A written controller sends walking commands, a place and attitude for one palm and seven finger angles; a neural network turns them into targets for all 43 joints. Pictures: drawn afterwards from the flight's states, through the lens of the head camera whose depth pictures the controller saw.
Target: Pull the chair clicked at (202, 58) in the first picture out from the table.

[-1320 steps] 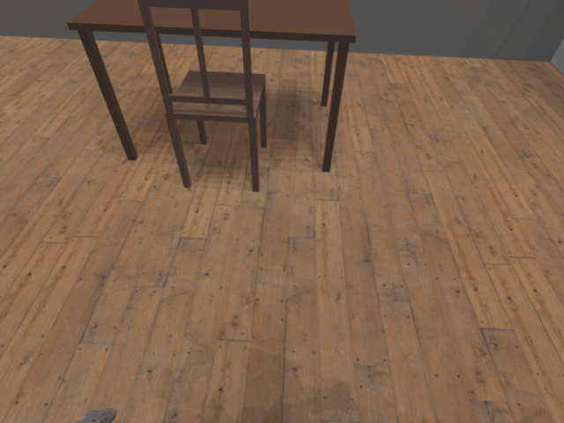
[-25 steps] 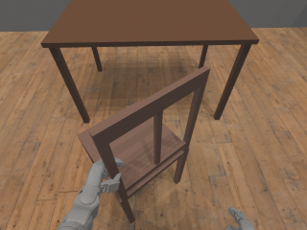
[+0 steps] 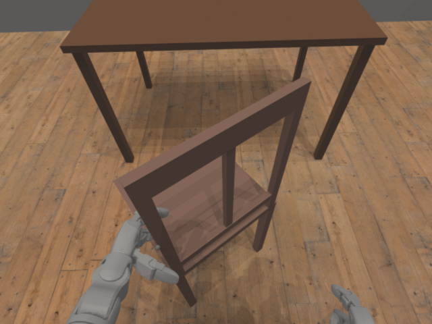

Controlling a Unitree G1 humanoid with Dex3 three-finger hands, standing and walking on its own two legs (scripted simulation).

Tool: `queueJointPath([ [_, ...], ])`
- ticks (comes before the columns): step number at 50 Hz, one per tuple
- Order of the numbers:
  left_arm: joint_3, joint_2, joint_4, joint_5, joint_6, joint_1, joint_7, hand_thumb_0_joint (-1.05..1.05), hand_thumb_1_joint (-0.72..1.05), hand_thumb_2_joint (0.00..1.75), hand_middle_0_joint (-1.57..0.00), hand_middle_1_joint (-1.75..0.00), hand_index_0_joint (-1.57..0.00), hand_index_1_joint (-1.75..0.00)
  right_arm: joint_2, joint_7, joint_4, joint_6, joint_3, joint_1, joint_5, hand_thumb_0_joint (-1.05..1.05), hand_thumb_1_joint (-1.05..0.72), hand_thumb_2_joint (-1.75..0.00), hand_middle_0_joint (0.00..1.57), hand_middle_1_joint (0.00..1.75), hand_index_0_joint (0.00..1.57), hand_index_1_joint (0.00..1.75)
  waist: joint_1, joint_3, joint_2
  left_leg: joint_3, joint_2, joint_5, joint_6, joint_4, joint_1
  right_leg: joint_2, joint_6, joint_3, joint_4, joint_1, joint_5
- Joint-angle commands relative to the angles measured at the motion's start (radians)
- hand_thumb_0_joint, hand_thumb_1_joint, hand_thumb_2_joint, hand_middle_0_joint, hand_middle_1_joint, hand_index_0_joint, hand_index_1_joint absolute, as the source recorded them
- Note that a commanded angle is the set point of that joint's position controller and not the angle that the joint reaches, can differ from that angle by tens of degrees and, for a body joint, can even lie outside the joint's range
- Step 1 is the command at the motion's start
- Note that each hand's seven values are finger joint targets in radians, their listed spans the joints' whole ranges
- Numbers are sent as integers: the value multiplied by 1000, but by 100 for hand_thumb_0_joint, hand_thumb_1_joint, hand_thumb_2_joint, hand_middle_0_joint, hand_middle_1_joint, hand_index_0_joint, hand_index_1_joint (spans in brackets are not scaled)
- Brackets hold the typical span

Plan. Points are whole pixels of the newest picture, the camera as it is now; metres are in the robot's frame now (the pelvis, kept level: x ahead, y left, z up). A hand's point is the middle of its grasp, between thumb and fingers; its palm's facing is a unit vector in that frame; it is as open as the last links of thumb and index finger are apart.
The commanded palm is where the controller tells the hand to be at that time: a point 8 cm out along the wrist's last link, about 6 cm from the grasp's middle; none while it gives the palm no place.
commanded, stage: open the thumb and straighten the fingers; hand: left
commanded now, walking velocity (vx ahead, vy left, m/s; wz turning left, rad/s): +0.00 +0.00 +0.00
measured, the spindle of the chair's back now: (228, 193) +0.40 -0.02 -0.05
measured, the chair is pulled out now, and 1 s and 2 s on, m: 0.49 0.49 0.49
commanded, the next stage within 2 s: draw the fingers out of the gap in 0.22 s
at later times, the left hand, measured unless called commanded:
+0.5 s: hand (150, 266) +0.24 +0.13 -0.05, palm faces -0.13 -0.97 -0.21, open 17.4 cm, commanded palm +0.22 +0.18 -0.02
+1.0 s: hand (139, 317) +0.16 +0.14 -0.04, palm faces -0.10 -0.97 -0.21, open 17.5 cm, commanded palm +0.14 +0.18 -0.02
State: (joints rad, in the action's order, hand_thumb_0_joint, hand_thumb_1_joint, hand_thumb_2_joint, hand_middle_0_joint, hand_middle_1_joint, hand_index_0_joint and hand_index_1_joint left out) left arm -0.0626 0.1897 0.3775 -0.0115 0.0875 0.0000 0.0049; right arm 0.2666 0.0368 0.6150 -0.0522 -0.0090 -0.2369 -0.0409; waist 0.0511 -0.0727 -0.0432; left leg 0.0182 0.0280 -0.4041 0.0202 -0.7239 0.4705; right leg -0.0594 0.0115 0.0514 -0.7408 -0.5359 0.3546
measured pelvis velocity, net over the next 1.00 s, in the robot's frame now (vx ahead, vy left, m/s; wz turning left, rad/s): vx -0.01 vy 0.00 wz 0.03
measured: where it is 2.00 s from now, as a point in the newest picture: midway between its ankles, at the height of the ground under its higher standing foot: outside the picture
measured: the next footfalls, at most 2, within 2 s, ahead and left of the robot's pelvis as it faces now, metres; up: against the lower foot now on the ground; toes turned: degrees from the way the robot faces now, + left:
none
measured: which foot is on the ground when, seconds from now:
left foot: down 0.00-1.00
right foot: down 0.00-1.00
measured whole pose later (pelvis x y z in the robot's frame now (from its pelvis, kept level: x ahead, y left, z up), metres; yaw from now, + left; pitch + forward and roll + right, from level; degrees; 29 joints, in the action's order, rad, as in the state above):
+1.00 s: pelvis -0.01 +0.00 -0.02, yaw +2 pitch +9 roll +0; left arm -0.10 0.23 -0.12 0.01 0.18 0.50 0.03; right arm 0.24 0.09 0.49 -0.15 -0.03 -0.24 -0.04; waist 0.03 -0.12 -0.05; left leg -0.03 0.03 -0.48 0.02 -0.91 0.59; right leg -0.07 0.01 0.09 -0.89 -0.62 0.42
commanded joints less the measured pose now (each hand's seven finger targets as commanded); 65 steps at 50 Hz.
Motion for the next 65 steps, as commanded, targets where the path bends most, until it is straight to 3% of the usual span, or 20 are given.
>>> queueJointPath([
  [1, 95, 141, -185, 3, -42, -155, -2, 0, -55, 20, -7, -22, -7, -22, 140, 13, -147, -50, 47, 27, 3, 0, -90, -90, 20, 30, 20, 30, 3, -229, 105, -1, -23, 300, -37, 50, -19, 16, -19, 0, 52, 169, -349],
  [4, 74, 120, -232, 8, -35, -147, 9, 0, -55, 20, 0, 0, 0, 0, 131, 14, -165, -52, 45, 36, 2, 0, -90, -90, 20, 30, 20, 30, -1, -241, 56, 3, -24, 307, -36, 39, -25, 13, -21, 0, 39, 161, -344],
  [9, 43, 101, -311, -4, -27, -135, 14, 0, -55, 20, 0, 0, 0, 0, 128, 18, -176, -70, 45, 24, 3, 0, -90, -90, 20, 30, 20, 30, 12, -284, 43, -11, -19, 369, -36, 13, -61, 14, -20, 10, 25, 151, -377],
  [12, 35, 98, -305, -4, -15, -133, 14, 0, -55, 20, 0, 0, 0, 0, 132, 23, -171, -75, 44, 17, 3, 0, -90, -90, 20, 30, 20, 30, 25, -259, 86, -19, -18, 355, -38, 5, -48, 17, -16, 17, 23, 130, -367],
  [15, 35, 101, -297, 4, 1, -123, 10, 0, -55, 20, 0, 0, 0, 0, 134, 25, -175, -77, 42, 24, 6, 0, -90, -90, 20, 30, 20, 30, 19, -238, 71, -20, -22, 337, -39, 1, -30, 15, -17, 17, 22, 117, -349],
  [16, 116, 172, -266, 9, 5, -35, 9, 0, -55, 20, 0, 0, 0, 0, 138, 26, -181, -74, 43, 18, 7, 0, -90, -90, 20, 30, 20, 30, -8, -242, 84, -16, -24, 328, -36, 4, -9, 16, -19, 18, 13, 135, -344],
  [19, 67, 124, -352, 8, 13, 66, 16, 0, -55, 20, 0, 0, 0, 0, 124, 19, -215, -74, 40, 34, 4, 0, -90, -90, 20, 30, 20, 30, -21, -279, 47, -7, -25, 365, -35, 1, -22, 10, -22, 14, 3, 160, -379],
  [20, 78, 141, -368, 11, 15, 93, 15, 0, -55, 20, 0, 0, 0, 0, 126, 18, -223, -76, 41, 35, 5, 0, -90, -90, 20, 30, 20, 30, -25, -281, 50, -11, -24, 369, -35, 0, -16, 10, -25, 12, 3, 170, -384],
  [23, 30, 104, -471, 8, 12, 185, 12, 0, -55, 20, 0, 0, 0, 0, 114, 15, -245, -86, 41, 42, 2, 0, -90, -90, 20, 30, 20, 30, -21, -259, 19, -7, -20, 375, -33, -4, -25, 10, -25, 14, 3, 151, -374],
  [25, 32, 114, -493, 9, 14, 215, 4, 0, -55, 20, 0, 0, 0, 0, 116, 22, -250, -94, 41, 48, 3, 0, -90, -90, 20, 30, 20, 30, -9, -218, 69, -16, -19, 336, -36, -7, 7, 15, -24, 19, 8, 133, -342],
  [30, 10, 112, -580, 17, 4, 254, -11, 0, -55, 20, 0, 0, 0, 0, 116, 37, -259, -120, 39, 40, 6, 0, -90, -90, 20, 30, 20, 30, 3, -185, 73, -27, -26, 276, -41, -24, 18, 19, -20, 24, 2, 81, -269],
  [31, -5, 103, -606, 21, -1, 257, -10, 0, -55, 20, 0, 0, 0, 0, 115, 39, -260, -125, 37, 37, 6, 0, -90, -90, 20, 30, 20, 30, 5, -193, 42, -29, -28, 273, -40, -25, 8, 19, -21, 25, -3, 70, -256],
  [36, -6, 110, -658, 26, -3, 339, -10, 0, -55, 20, 0, 0, 0, 0, 105, 48, -266, -144, 33, 38, 6, 0, -90, -90, 20, 30, 20, 30, -3, -202, 19, -35, -33, 248, -39, -41, 13, 17, -23, 27, -15, 53, -218],
  [42, 28, 129, -636, 20, 26, 429, 7, 0, -55, 20, 0, 0, 0, 0, 95, 59, -278, -141, 31, 64, 5, 0, -90, -90, 20, 30, 20, 30, -14, -146, 68, -31, -39, 153, -42, -46, 81, 20, -21, 20, -1, 41, -129],
  [49, -13, 100, -735, 13, 21, 506, 18, 0, -55, 20, 0, 0, 0, 0, 88, 65, -301, -163, 29, 69, 2, 0, -90, -90, 20, 30, 20, 30, -14, -148, 27, -41, -38, 134, -42, -53, 82, 20, -25, 27, -11, 15, -87],
  [56, -12, 110, -774, 35, 13, 591, 4, 0, -55, 20, 0, 0, 0, 0, 79, 71, -304, -173, 38, 67, 3, 0, -90, -90, 20, 30, 20, 30, -13, -120, 62, -39, -41, 96, -44, -73, 127, 23, -23, 21, -18, -14, -42],
  [60, 10, 126, -806, 42, 11, 671, -1, 0, -55, 20, 0, 0, 0, 0, 72, 74, -314, -171, 45, 71, 0, 0, -90, -90, 20, 30, 20, 30, -32, -132, 45, -35, -41, 89, -44, -81, 142, 25, -29, 15, -28, -12, -29],
  [61, 25, 5, -959, -133, -119, 580, 12, 0, -55, 20, 0, 0, 0, 0, 62, 78, -316, -206, 34, 63, 0, 0, -90, -90, 20, 30, 20, 30, -25, -125, 98, -44, -52, 102, -36, -116, 141, 34, -24, 45, -38, -42, -51],
  [62, 66, 68, -895, -127, -174, 634, 17, 0, -55, 20, 0, 0, 0, 0, 66, 78, -276, -227, 41, 63, -1, 0, -90, -90, 20, 30, 20, 30, -43, -150, 64, -39, -50, 103, -34, -129, 138, 35, -31, 32, -52, -33, -54],
  [65, 117, 101, -952, -158, -264, 637, 25, 0, -55, 20, 0, 0, 0, 0, 66, 75, -247, -255, 44, 42, -5, 0, -90, -90, 20, 30, 20, 30, -50, -175, 16, -43, -46, 133, -31, -135, 132, 36, -34, 28, -70, -26, -72],
])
